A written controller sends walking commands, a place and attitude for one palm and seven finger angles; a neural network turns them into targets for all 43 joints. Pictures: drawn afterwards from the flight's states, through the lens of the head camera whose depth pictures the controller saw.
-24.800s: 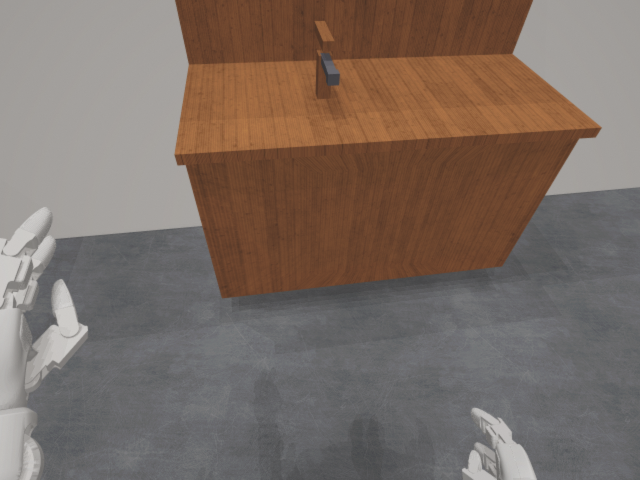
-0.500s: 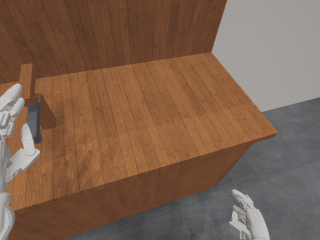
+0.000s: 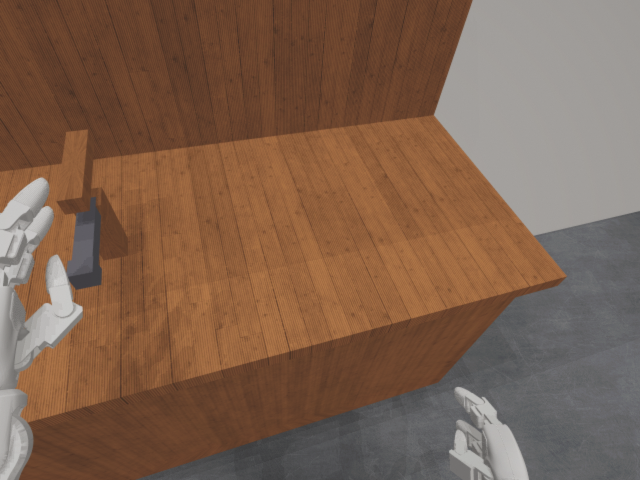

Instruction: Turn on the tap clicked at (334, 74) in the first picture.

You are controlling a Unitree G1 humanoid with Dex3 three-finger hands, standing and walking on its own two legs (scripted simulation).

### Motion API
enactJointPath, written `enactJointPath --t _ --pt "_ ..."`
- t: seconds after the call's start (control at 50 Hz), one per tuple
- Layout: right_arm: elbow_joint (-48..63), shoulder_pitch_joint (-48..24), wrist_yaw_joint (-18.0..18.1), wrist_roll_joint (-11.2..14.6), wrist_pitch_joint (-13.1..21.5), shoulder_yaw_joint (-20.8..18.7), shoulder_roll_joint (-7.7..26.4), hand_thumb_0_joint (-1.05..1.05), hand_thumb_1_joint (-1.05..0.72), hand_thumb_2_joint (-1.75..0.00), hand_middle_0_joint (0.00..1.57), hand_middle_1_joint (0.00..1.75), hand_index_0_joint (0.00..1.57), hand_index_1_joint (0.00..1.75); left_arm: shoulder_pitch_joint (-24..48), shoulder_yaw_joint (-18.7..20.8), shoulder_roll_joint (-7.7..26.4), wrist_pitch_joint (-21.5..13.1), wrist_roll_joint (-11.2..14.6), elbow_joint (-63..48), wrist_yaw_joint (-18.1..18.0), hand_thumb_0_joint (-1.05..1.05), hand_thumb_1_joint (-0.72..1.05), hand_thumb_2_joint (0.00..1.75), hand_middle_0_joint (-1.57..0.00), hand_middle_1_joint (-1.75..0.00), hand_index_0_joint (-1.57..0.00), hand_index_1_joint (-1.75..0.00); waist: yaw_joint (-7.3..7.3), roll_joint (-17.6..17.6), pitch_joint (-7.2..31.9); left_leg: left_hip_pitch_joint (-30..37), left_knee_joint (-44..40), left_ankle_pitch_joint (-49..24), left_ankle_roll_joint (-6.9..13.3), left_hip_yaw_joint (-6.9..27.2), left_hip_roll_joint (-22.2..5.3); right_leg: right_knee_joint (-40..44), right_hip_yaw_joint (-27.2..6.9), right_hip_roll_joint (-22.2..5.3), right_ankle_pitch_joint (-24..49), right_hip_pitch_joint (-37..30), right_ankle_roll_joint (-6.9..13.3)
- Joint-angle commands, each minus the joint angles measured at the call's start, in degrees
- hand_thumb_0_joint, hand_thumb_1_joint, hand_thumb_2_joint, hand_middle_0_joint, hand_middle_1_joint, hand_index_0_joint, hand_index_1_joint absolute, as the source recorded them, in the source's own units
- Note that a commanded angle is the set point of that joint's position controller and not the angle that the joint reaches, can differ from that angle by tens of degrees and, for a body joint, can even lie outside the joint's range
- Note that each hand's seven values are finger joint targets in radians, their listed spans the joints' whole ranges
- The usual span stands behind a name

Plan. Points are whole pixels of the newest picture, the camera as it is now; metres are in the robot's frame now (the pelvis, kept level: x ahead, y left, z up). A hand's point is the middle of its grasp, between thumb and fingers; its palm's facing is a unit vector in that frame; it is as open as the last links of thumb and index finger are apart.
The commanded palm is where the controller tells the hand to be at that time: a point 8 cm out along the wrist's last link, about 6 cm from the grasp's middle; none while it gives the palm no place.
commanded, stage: look again from close up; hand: left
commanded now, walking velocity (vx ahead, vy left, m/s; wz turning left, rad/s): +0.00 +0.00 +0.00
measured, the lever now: (84, 273) +0.31 +0.32 +0.06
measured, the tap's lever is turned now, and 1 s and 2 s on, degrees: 0 0 0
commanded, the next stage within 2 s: turn the palm inward beside the body in 0.10 s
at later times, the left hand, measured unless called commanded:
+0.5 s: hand (94, 361) +0.19 +0.23 +0.13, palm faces +0.33 -0.87 -0.36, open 7.4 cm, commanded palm +0.14 +0.28 +0.16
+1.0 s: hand (104, 350) +0.19 +0.22 +0.14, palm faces +0.51 -0.81 -0.31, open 7.4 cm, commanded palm +0.14 +0.25 +0.15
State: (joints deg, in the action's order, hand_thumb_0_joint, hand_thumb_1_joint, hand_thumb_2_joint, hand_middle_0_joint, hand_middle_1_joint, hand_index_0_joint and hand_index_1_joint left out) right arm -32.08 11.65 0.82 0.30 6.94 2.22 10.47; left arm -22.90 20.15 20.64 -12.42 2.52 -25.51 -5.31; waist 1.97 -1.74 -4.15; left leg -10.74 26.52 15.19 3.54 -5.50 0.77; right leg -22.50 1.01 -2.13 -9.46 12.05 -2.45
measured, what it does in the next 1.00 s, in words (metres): shifts its weight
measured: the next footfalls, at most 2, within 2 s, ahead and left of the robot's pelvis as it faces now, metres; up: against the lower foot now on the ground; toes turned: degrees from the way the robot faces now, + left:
none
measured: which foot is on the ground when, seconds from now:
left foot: down 0.00-1.00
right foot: down 0.00-1.00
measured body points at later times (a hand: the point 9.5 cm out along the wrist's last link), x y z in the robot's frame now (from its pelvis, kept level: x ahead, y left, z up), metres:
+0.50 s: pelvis -0.01 -0.03 -0.01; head -0.02 -0.03 +0.44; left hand +0.16 +0.27 +0.16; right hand +0.20 -0.25 -0.07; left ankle -0.01 +0.07 -0.74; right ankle +0.02 -0.15 -0.74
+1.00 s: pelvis +0.01 -0.07 -0.02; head +0.02 -0.09 +0.43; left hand +0.16 +0.26 +0.15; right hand +0.22 -0.28 -0.11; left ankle -0.01 +0.07 -0.74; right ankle +0.02 -0.15 -0.74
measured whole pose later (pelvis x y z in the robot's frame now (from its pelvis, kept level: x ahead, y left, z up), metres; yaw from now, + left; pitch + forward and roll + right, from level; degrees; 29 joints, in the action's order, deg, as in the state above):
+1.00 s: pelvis +0.01 -0.07 -0.02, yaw +5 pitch +3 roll +0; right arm -37.0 11.7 3.5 1.7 8.5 0.6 14.2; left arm -23.2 21.6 20.8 -1.5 11.4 -21.5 -3.6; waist 3.7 2.3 3.3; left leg -21.2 40.0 21.3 -1.6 1.2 -1.3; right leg -39.9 5.0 0.8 -20.8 21.7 2.9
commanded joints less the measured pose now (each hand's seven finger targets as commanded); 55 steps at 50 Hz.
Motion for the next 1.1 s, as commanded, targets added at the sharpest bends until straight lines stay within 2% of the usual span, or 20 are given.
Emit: enactJointPath --t 0.0,0.16,0.18,0.2,0.22,0.24,0.26,0.28,0.32,0.36,0.4,0.44,0.48,0.5,0.56,0.64,0.76,0.84,0.94,1.08 --pt "8.70 -4.51 0.92 0.31 2.65 -3.64 7.92 0.00 -0.90 -0.90 0.20 0.30 0.20 0.30 2.63 5.42 8.74 -3.88 0.26 -12.68 -0.70 0.00 0.90 0.90 -0.20 -0.30 -0.20 -0.30 -0.68 5.48 9.91 -0.49 -6.63 -10.02 -3.41 6.62 -6.42 0.72 -1.40 -1.59 9.89 -5.94 3.72" --pt "8.69 -3.80 1.14 0.62 2.89 -4.23 8.15 0.00 -0.90 -0.90 0.20 0.30 0.20 0.30 2.27 6.09 9.29 -3.98 0.27 -11.98 -0.90 0.00 0.90 0.90 -0.20 -0.30 -0.20 -0.30 -0.85 5.41 8.62 -1.15 -7.28 -6.31 -3.19 7.09 -6.72 1.13 -2.37 -1.83 7.59 -5.20 3.79" --pt "14.69 4.16 5.41 3.85 1.45 4.57 11.89 0.00 -0.90 -0.90 0.20 0.30 0.20 0.30 55.02 21.15 52.37 -11.68 -1.33 -32.70 -1.91 0.00 0.90 0.90 -0.20 -0.30 -0.20 -0.30 -4.20 22.44 9.81 -14.53 -6.50 1.48 -2.08 11.16 -5.94 -12.71 -0.57 2.50 -9.04 -8.89 -0.24" --pt "5.69 -4.10 4.82 -3.68 1.98 -4.34 8.97 0.00 -0.90 -0.90 0.20 0.30 0.20 0.30 38.19 18.24 27.25 0.08 -7.58 -1.75 -0.07 0.00 0.90 0.90 -0.20 -0.30 -0.20 -0.30 3.50 13.98 17.73 1.98 -4.49 -10.55 -7.97 9.44 -3.38 -11.31 1.60 3.14 -2.84 -3.16 5.14" --pt "8.63 -3.28 1.19 -1.38 3.00 -3.80 10.95 0.00 -0.90 -0.90 0.20 0.30 0.20 0.30 24.35 5.65 15.29 4.98 1.14 5.42 1.77 0.00 0.90 0.90 -0.20 -0.30 -0.20 -0.30 1.82 11.06 13.88 3.34 -2.79 -29.93 -9.74 9.57 -2.54 -7.17 5.20 3.93 1.75 2.01 5.84" --pt "5.67 -3.03 0.72 -0.93 3.18 -4.78 13.13 0.00 -0.90 -0.90 0.20 0.30 0.20 0.30 23.60 7.82 11.83 7.98 4.00 0.02 4.64 0.00 0.90 0.90 -0.20 -0.30 -0.20 -0.30 2.06 9.56 19.53 11.74 -0.44 -34.14 -8.76 7.59 -3.46 -5.73 3.71 4.32 6.01 3.75 4.50" --pt "4.98 -2.79 0.87 -0.34 3.00 -5.24 13.83 0.00 -0.90 -0.90 0.20 0.30 0.20 0.30 15.85 9.33 14.20 11.80 6.67 2.06 6.48 0.00 0.90 0.90 -0.20 -0.30 -0.20 -0.30 3.02 7.76 18.65 11.10 -0.49 -36.82 -8.34 7.29 -3.30 -5.32 3.98 3.70 7.40 1.65 4.34" --pt "5.85 -6.45 -0.34 1.21 2.70 -3.69 12.35 0.00 -0.90 -0.90 0.20 0.30 0.20 0.30 7.56 4.08 6.67 15.50 7.88 2.54 8.05 0.00 0.90 0.90 -0.20 -0.30 -0.20 -0.30 3.51 5.71 16.02 9.64 -0.90 -36.67 -8.57 6.81 -3.58 -5.36 4.91 4.12 6.97 1.66 4.13" --pt "6.57 -8.80 -1.64 1.35 2.16 -3.64 12.67 0.00 -0.90 -0.90 0.20 0.30 0.20 0.30 4.26 -0.12 6.27 17.97 4.95 -5.79 9.40 0.00 0.90 0.90 -0.20 -0.30 -0.20 -0.30 2.84 3.62 12.17 5.43 -0.58 -31.14 -6.17 6.08 -3.58 -5.50 5.97 3.35 9.06 2.45 3.56" --pt "7.32 -9.72 -1.75 0.85 1.57 -4.04 12.22 0.00 -0.90 -0.90 0.20 0.30 0.20 0.30 2.34 2.89 9.52 16.19 3.28 -8.98 8.19 0.00 0.90 0.90 -0.20 -0.30 -0.20 -0.30 2.15 1.52 10.57 1.09 -0.75 -19.66 -5.01 6.23 -2.95 -6.53 6.29 3.84 4.95 3.74 3.46" --pt "7.95 -10.72 -0.97 0.06 1.61 -3.78 11.51 0.00 -0.90 -0.90 0.20 0.30 0.20 0.30 7.51 9.49 15.54 10.14 3.49 -14.09 5.15 0.00 0.90 0.90 -0.20 -0.30 -0.20 -0.30 1.90 1.10 12.57 -1.19 -0.35 -11.19 -4.43 6.32 -1.66 -7.09 5.41 4.34 0.18 4.49 3.70" --pt "7.16 -9.98 0.11 -0.25 2.02 -4.05 10.52 0.00 -0.90 -0.90 0.20 0.30 0.20 0.30 7.48 13.46 16.34 3.70 5.15 -12.07 2.37 0.00 0.90 0.90 -0.20 -0.30 -0.20 -0.30 1.91 0.52 12.00 -4.12 1.42 -4.38 -3.49 6.26 -1.05 -7.84 4.66 4.53 -5.63 6.87 3.34" --pt "5.65 -9.73 0.76 0.31 2.51 -3.67 9.48 0.00 -0.90 -0.90 0.20 0.30 0.20 0.30 14.56 15.86 19.85 -0.79 4.96 -13.24 -0.62 0.00 0.90 0.90 -0.20 -0.30 -0.20 -0.30 1.73 7.12 11.33 -5.12 2.58 2.06 -3.20 5.70 -0.51 -7.83 2.89 4.09 -10.50 9.05 3.28" --pt "5.39 -9.05 0.85 -0.21 2.91 -3.74 8.93 0.00 -0.90 -0.90 0.20 0.30 0.20 0.30 16.23 12.75 17.09 -1.66 4.24 -11.42 -1.47 0.00 0.90 0.90 -0.20 -0.30 -0.20 -0.30 1.41 10.71 12.68 -5.63 3.31 3.39 -3.18 5.58 0.14 -7.64 2.61 3.36 -11.71 8.93 3.52" --pt "3.93 -9.64 1.62 0.46 3.63 -2.99 9.97 0.00 -0.90 -0.90 0.20 0.30 0.20 0.30 19.71 7.24 14.02 0.04 3.85 -2.53 -0.84 0.00 0.90 0.90 -0.20 -0.30 -0.20 -0.30 -0.79 9.65 7.55 -9.79 5.43 12.98 -2.55 6.21 0.89 -6.72 1.19 1.90 -17.45 12.82 3.09" --pt "4.31 -12.10 3.50 1.29 3.81 -2.86 10.51 0.00 -0.90 -0.90 0.20 0.30 0.20 0.30 24.52 1.35 13.66 6.67 4.34 0.36 3.02 0.00 0.90 0.90 -0.20 -0.30 -0.20 -0.30 -0.47 6.03 8.89 -11.03 9.27 10.78 -2.53 5.54 0.84 -2.00 -5.17 -1.08 -27.07 10.75 2.92" --pt "4.15 -12.42 3.67 1.45 3.93 -3.40 9.12 0.00 -0.90 -0.90 0.20 0.30 0.20 0.30 16.42 7.55 16.11 7.78 6.15 -3.35 2.23 0.00 0.90 0.90 -0.20 -0.30 -0.20 -0.30 2.44 -0.30 9.83 -14.32 11.53 6.48 -3.67 7.45 -1.41 -0.24 -10.76 -4.55 -27.55 5.68 1.48" --pt "4.32 -11.21 3.29 1.75 4.10 -3.79 8.89 0.00 -0.90 -0.90 0.20 0.30 0.20 0.30 9.06 10.30 14.33 7.08 8.62 -3.97 0.93 0.00 0.90 0.90 -0.20 -0.30 -0.20 -0.30 3.15 -0.46 10.28 -14.38 11.04 3.32 -3.48 7.54 -2.02 -2.42 -8.94 -4.16 -18.27 4.50 1.00" --pt "5.05 -6.56 3.15 1.61 5.24 -4.23 9.91 0.00 -0.90 -0.90 0.20 0.30 0.20 0.30 1.52 8.82 10.82 7.35 8.94 -8.22 0.99 0.00 0.90 0.90 -0.20 -0.30 -0.20 -0.30 2.55 1.90 17.13 -9.08 10.65 -11.61 -2.19 5.79 -0.97 -10.62 -1.02 -0.87 11.57 2.17 1.50" --pt "4.82 -4.33 3.83 1.75 8.11 -4.45 10.13 0.00 -0.90 -0.90 0.20 0.30 0.20 0.30 0.21 6.24 8.63 3.30 8.65 -13.42 2.28 0.00 0.90 0.90 -0.20 -0.30 -0.20 -0.30 2.12 4.03 17.02 -5.76 11.33 -19.26 -1.99 6.07 -0.63 -13.39 2.38 1.22 15.10 4.56 2.99"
